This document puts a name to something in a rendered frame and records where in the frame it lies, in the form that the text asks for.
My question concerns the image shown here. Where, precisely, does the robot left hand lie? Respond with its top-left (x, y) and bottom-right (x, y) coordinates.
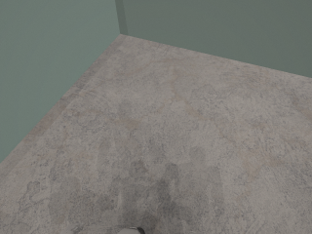
top-left (60, 222), bottom-right (84, 234)

